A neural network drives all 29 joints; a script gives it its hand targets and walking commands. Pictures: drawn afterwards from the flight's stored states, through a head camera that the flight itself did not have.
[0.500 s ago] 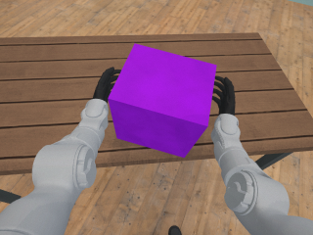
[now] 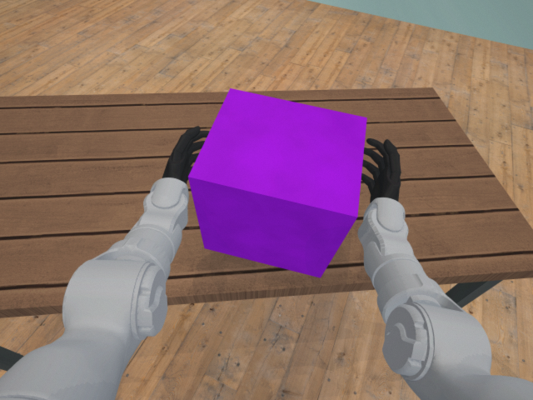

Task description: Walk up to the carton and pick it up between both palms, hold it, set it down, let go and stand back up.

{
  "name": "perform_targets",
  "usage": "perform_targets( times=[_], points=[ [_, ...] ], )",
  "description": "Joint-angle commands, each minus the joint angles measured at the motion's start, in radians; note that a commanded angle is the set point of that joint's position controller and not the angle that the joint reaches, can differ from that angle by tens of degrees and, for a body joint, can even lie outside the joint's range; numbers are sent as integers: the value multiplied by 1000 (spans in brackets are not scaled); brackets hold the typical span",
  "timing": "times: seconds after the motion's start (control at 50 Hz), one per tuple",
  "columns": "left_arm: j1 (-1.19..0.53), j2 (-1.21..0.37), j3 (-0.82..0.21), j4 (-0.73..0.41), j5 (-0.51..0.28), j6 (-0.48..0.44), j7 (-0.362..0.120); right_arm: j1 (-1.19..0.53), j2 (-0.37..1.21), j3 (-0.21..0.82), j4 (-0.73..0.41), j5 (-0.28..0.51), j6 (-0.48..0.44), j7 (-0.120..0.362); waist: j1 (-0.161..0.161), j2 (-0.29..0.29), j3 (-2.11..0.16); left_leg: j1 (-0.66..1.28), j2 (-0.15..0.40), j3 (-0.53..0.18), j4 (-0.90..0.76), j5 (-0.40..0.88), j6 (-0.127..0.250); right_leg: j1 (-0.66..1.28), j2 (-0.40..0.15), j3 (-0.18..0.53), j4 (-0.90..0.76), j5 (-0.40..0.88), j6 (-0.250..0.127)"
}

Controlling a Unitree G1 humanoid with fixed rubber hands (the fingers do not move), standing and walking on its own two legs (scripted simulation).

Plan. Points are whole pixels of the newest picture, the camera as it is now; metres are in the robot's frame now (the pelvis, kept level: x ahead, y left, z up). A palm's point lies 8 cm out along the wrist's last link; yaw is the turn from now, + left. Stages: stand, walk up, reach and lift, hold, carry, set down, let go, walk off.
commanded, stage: reach and lift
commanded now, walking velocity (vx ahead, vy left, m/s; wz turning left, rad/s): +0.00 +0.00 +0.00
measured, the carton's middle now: (278, 189) +0.45 -0.06 +0.03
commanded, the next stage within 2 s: none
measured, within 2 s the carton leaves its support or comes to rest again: neither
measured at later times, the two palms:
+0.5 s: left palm (165, 160) +0.42 +0.11 +0.15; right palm (394, 178) +0.37 -0.21 +0.13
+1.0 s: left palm (130, 180) +0.37 +0.14 +0.17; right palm (384, 171) +0.36 -0.18 +0.16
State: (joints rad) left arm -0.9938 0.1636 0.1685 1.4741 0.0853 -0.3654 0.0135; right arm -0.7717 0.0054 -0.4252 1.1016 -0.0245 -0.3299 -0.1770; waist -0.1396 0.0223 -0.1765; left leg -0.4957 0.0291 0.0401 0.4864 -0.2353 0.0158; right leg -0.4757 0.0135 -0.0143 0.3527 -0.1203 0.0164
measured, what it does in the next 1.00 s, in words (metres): stands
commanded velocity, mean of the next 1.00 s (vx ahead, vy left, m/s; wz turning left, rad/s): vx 0.00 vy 0.00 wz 0.00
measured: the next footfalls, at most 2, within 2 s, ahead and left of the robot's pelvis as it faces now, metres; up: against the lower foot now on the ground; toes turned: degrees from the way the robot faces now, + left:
none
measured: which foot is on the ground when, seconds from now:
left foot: down 0.00-1.00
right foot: down 0.00-1.00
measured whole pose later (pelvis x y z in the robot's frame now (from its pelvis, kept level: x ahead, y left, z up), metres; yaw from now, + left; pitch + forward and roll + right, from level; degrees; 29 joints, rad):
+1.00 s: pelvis -0.02 -0.01 +0.01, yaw +1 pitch -6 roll -1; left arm -0.75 0.10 0.23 0.81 0.10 0.28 -0.01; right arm -0.75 0.01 -0.31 0.90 0.06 0.06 -0.20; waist -0.05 -0.02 -0.03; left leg -0.06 0.03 0.04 0.36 -0.20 0.01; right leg -0.06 0.01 -0.01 0.28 -0.11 0.01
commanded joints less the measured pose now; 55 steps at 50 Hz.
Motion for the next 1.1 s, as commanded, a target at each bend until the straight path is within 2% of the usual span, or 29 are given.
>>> perform_targets(
  times=[0.0,0.1,0.18,0.26,0.32,0.4,0.48,0.56,0.64,0.74,0.86,0.98,1.08],
  points=[
    [-620,-609,-209,-378,-23,-9,-91,-614,531,495,-214,-54,62,205,63,89,-609,473,-17,-41,-19,573,-93,287,21,-41,24,393,-26],
    [-552,-576,-134,-365,22,90,-107,-604,468,460,-187,-29,141,212,70,59,-403,495,-18,-31,-74,477,-80,310,11,-34,-12,268,-23],
    [-591,-564,-89,-427,23,146,-118,-685,456,444,-257,-20,185,213,79,23,-337,453,-29,-18,-119,382,-63,384,5,-28,-25,221,-14],
    [-635,-589,-98,-512,-16,158,-112,-745,504,476,-365,-24,188,213,93,-10,-450,419,-39,-10,-127,374,-49,452,6,-29,-12,268,-2],
    [-632,-596,-103,-543,-26,167,-108,-728,526,502,-378,-19,198,213,98,-25,-497,404,-44,-7,-126,389,-43,485,7,-27,-2,317,6],
    [-560,-560,-38,-522,28,230,-130,-662,502,488,-330,-17,249,205,105,-61,-378,355,-53,6,-168,293,-21,549,-6,-12,-10,299,17],
    [-482,-526,27,-536,75,305,-149,-658,483,499,-366,-6,288,197,139,-85,-301,319,-61,15,-207,244,-3,631,-10,2,-10,306,30],
    [-512,-559,-18,-651,51,337,-141,-697,514,546,-453,14,289,192,148,-63,-395,347,-66,8,-196,322,-14,679,1,0,1,392,32],
    [-544,-608,-120,-800,4,366,-119,-665,535,606,-464,57,302,186,131,-28,-469,423,-64,-9,-160,440,-40,660,13,-8,-2,443,25],
    [-448,-596,-111,-852,44,464,-131,-604,491,585,-421,78,346,172,132,-50,-319,452,-63,-10,-183,399,-36,645,15,-13,-36,360,21],
    [-384,-598,-101,-919,80,578,-140,-657,461,575,-468,99,382,175,157,-54,-218,474,-60,-9,-214,351,-27,631,23,-20,-70,234,10],
    [-399,-641,-150,-1010,72,650,-133,-700,446,564,-485,118,394,191,142,-19,-199,514,-53,-20,-214,343,-33,587,30,-37,-85,150,-4],
    [-388,-651,-151,-1035,90,709,-130,-715,416,530,-456,120,407,208,135,-8,-135,511,-45,-22,-233,270,-33,559,31,-50,-100,54,-17]
  ],
)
